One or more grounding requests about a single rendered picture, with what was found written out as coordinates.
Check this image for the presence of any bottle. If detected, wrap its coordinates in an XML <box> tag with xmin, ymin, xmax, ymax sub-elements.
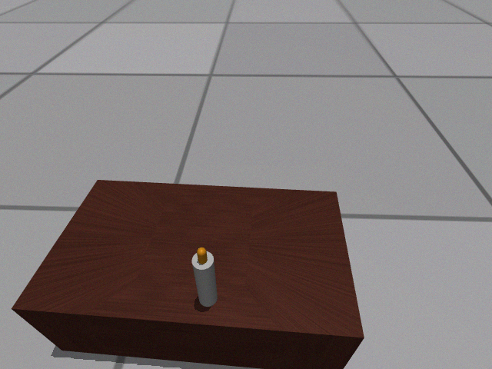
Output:
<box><xmin>191</xmin><ymin>248</ymin><xmax>218</xmax><ymax>307</ymax></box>

